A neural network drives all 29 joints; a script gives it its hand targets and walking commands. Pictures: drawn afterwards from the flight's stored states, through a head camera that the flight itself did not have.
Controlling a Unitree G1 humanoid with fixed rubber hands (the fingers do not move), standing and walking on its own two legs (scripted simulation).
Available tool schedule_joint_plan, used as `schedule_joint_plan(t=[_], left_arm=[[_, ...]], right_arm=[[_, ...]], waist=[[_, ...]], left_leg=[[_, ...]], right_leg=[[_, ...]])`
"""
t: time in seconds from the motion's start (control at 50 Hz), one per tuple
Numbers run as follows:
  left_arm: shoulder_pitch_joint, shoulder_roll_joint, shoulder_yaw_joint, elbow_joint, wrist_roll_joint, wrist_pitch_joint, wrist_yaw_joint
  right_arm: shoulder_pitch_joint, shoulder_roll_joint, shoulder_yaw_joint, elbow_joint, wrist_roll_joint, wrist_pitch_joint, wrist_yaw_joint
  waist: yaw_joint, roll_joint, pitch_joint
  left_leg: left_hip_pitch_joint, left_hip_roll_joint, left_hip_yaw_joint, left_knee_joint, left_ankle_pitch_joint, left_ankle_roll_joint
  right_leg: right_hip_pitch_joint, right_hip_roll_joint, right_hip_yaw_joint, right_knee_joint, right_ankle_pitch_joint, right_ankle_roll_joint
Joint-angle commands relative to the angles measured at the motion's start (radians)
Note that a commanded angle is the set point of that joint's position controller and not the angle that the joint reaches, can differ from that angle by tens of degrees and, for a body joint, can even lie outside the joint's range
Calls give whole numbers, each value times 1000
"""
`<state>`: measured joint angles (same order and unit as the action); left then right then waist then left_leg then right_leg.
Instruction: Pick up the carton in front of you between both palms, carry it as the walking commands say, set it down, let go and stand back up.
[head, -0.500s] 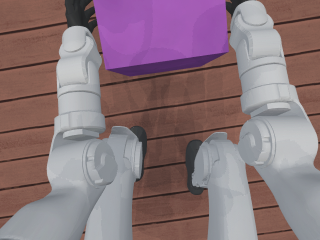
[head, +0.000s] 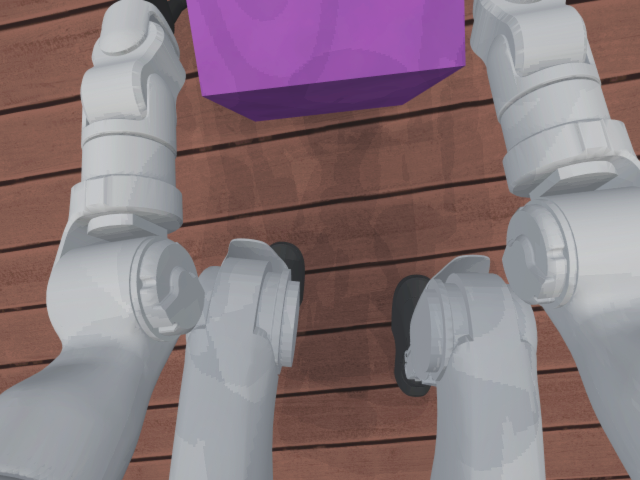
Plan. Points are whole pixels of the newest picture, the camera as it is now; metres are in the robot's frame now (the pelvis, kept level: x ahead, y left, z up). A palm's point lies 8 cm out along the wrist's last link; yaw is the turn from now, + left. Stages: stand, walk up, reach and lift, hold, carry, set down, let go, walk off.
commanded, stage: set down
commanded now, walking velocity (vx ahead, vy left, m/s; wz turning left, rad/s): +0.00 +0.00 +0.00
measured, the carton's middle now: (320, 1) +0.56 +0.07 -0.24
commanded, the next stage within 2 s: none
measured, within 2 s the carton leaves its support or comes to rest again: rests again in 0.46 s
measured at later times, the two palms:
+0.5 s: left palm (146, 14) +0.52 +0.22 -0.17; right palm out of the picture +0.56 -0.08 -0.18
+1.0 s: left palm (151, 42) +0.50 +0.23 -0.20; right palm out of the picture +0.56 -0.12 -0.21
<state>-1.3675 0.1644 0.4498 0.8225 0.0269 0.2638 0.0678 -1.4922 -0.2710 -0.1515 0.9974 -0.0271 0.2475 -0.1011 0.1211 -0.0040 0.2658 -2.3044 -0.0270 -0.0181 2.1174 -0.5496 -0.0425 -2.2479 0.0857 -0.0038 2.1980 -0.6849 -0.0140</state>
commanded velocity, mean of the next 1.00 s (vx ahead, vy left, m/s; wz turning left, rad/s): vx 0.00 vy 0.00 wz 0.00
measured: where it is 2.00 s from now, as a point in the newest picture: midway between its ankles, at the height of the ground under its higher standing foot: (345, 337)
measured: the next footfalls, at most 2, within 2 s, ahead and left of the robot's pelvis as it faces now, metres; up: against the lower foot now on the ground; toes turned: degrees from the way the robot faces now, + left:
none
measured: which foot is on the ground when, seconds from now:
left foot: down 0.00-1.00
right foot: down 0.00-1.00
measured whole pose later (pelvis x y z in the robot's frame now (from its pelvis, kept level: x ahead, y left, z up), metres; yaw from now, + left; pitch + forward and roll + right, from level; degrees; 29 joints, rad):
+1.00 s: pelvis -0.02 +0.00 -0.01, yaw +0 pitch +33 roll +3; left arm -1.50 0.29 0.46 1.12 -0.03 0.09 0.07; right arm -1.60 -0.40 -0.06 1.12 0.01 0.15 -0.05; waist 0.11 0.03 0.52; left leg -2.21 -0.02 0.01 2.17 -0.54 -0.04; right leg -2.17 0.10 0.02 2.28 -0.68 0.00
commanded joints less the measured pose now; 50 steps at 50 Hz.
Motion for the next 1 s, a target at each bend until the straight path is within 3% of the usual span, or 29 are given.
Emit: schedule_joint_plan(t=[0.0,0.18,0.3,0.52,0.62,0.72,0.8,0.86,0.9,0.98], left_arm=[[-525,-899,-383,-54,-99,-16,-267],[-537,-851,-298,25,-73,-22,-266],[-514,-821,-245,86,-57,-23,-278],[-448,-748,-182,153,-12,-19,-298],[-431,-702,-167,171,-7,-22,-294],[-404,-643,-136,191,6,-28,-278],[-364,-478,-71,214,20,-58,-227],[-253,-61,43,227,39,-118,-110],[-262,196,43,200,-2,-177,-20],[-355,285,-40,216,-123,-223,32]], right_arm=[[-519,915,287,-120,94,-53,256],[-542,818,226,-51,63,-62,268],[-507,790,212,-22,31,-54,269],[-381,724,140,44,-44,-28,274],[-324,690,107,76,-83,-19,272],[-315,637,95,73,-111,-18,267],[-322,458,68,63,-120,-37,233],[-289,15,13,54,-117,-72,131],[-354,-256,25,8,-46,-106,48],[-497,-268,166,2,141,-133,30]], waist=[[24,-143,-1110],[14,-146,-937],[11,-151,-833],[-20,-109,-654],[-44,-102,-601],[-43,-113,-576],[-33,-116,-607],[-20,-112,-677],[1,-115,-785],[69,-173,-941]], left_leg=[[615,-70,93,-75,467,9],[592,-68,79,-68,358,20],[539,-63,75,-58,309,26],[452,-61,64,-41,246,30],[422,-63,60,-35,228,26],[414,-61,62,-30,203,18],[452,-48,77,-22,209,-2],[529,-25,85,-27,237,-23],[571,-13,91,-27,298,-23],[600,9,82,-20,420,9]], right_leg=[[535,60,-7,-188,465,4],[427,50,-18,-181,318,-4],[410,40,-10,-177,290,-4],[371,33,14,-177,271,-16],[370,29,24,-177,274,-21],[398,21,33,-174,264,-19],[453,8,35,-169,272,-3],[510,-17,28,-174,290,23],[546,-27,31,-170,330,39],[586,-47,54,-135,430,45]])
